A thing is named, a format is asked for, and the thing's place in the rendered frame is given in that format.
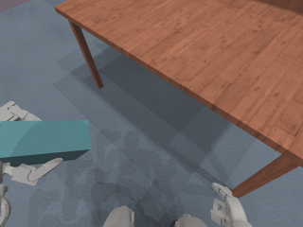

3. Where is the right robot shin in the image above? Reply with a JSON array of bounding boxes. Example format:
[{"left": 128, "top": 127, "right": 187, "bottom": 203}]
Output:
[{"left": 179, "top": 214, "right": 191, "bottom": 219}]

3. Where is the right robot hand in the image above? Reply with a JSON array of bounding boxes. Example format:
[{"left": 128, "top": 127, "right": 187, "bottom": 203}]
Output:
[{"left": 210, "top": 183, "right": 248, "bottom": 227}]

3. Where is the table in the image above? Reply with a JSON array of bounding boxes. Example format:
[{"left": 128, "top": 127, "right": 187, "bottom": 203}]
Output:
[{"left": 54, "top": 0, "right": 303, "bottom": 199}]

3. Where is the left robot hand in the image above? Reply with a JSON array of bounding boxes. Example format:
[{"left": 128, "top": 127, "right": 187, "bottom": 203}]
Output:
[{"left": 0, "top": 101, "right": 63, "bottom": 186}]

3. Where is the left robot forearm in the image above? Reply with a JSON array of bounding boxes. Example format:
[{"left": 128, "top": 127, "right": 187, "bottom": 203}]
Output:
[{"left": 0, "top": 183, "right": 11, "bottom": 227}]

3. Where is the robot left thigh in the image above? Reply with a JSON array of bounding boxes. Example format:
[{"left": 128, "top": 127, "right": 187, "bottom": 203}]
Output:
[{"left": 103, "top": 206, "right": 134, "bottom": 227}]

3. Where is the sponge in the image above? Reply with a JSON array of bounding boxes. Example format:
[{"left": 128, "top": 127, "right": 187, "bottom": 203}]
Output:
[{"left": 0, "top": 120, "right": 91, "bottom": 167}]

